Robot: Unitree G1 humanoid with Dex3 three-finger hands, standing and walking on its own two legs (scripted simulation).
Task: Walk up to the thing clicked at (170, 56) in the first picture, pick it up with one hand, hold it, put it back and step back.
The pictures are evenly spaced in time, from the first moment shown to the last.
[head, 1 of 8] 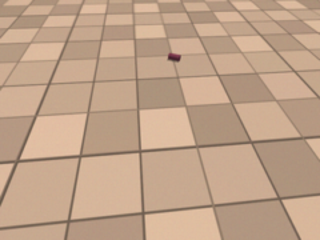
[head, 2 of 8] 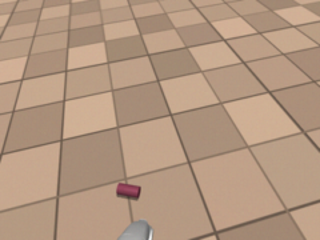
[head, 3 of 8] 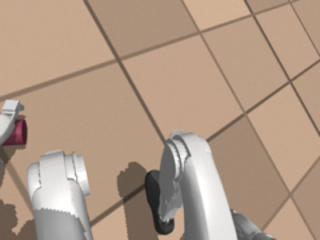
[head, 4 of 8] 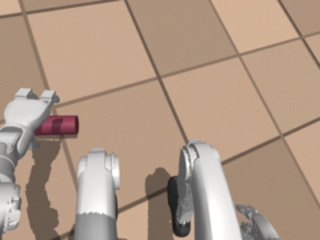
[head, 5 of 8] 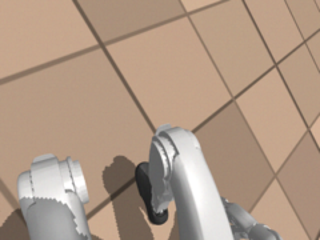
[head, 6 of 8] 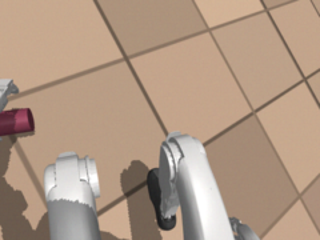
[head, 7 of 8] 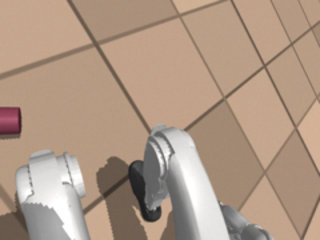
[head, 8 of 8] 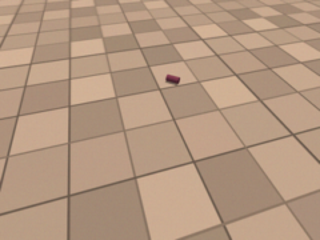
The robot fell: no
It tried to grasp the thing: yes
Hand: left
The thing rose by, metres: 0.00
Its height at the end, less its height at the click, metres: +0.00
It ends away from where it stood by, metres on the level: 0.85
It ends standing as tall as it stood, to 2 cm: yes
